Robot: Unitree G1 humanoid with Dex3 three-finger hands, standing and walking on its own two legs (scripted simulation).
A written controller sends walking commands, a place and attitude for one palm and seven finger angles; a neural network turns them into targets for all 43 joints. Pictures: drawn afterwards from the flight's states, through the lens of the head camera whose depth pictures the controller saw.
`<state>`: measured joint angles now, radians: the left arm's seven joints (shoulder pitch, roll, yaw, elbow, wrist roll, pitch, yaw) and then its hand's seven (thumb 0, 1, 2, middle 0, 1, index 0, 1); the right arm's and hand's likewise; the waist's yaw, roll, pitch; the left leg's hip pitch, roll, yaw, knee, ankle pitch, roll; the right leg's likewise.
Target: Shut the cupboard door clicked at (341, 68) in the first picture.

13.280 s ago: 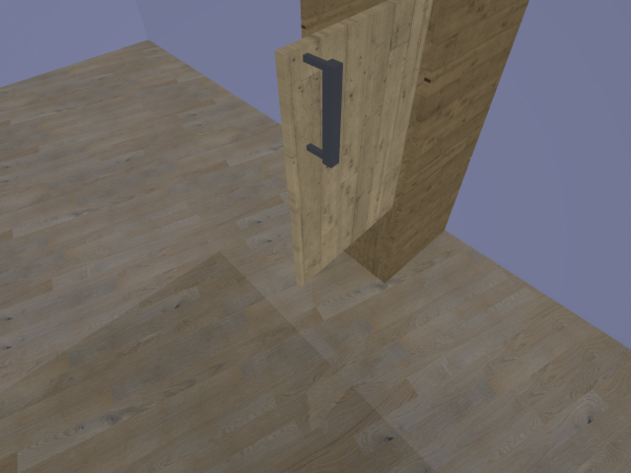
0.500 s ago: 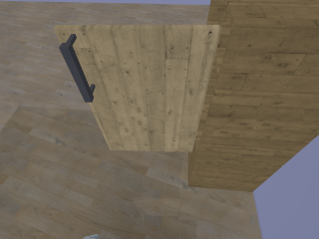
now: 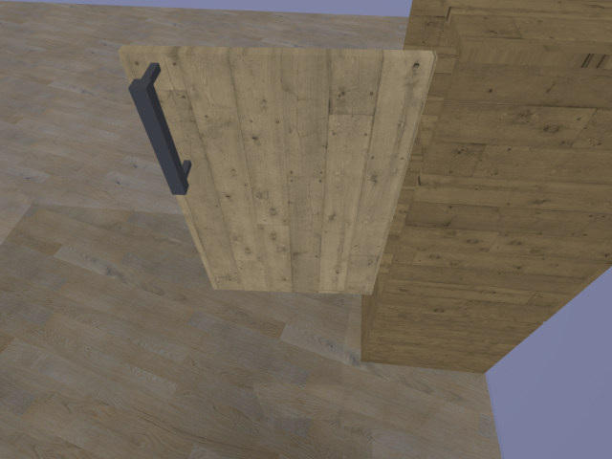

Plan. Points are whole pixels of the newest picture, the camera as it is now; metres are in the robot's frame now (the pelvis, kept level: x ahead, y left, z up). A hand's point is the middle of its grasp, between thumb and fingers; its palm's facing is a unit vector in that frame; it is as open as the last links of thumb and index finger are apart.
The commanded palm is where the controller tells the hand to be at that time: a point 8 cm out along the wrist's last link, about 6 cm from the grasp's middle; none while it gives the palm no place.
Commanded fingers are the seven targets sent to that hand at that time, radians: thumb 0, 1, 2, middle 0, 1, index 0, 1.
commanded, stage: come to a stop and stand still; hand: left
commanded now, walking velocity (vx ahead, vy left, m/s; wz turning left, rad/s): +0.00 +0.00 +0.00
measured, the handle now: (167, 134) +0.49 +0.22 +0.15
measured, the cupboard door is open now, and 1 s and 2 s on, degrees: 93 93 93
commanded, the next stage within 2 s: look again from close up in 0.76 s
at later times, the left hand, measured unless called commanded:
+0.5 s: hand out of the picture -0.05 +0.22 -0.17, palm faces +0.02 -0.98 -0.20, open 7.4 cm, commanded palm none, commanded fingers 0.00 0.90 0.90 -0.20 -0.30 -0.20 -0.30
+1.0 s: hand out of the picture -0.09 +0.20 -0.17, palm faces +0.04 -0.99 -0.14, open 7.4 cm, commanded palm none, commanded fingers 0.00 0.90 0.90 -0.20 -0.30 -0.20 -0.30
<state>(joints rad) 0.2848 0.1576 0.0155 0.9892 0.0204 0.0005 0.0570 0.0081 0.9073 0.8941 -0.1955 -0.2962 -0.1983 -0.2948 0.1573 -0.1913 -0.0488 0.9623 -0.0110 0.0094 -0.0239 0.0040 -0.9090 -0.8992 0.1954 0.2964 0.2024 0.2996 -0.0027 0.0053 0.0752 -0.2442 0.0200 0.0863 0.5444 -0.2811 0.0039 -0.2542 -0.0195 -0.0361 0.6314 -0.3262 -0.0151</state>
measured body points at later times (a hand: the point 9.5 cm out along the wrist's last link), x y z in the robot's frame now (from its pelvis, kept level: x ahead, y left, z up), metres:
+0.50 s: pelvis -0.06 +0.03 +0.00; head -0.06 +0.05 +0.45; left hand -0.05 +0.27 -0.15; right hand -0.05 -0.20 -0.14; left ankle +0.00 +0.11 -0.73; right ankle -0.02 -0.11 -0.73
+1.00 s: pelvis -0.05 +0.04 +0.01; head -0.05 +0.06 +0.46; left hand -0.09 +0.25 -0.16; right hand -0.03 -0.19 -0.14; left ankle +0.00 +0.11 -0.73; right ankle -0.02 -0.10 -0.73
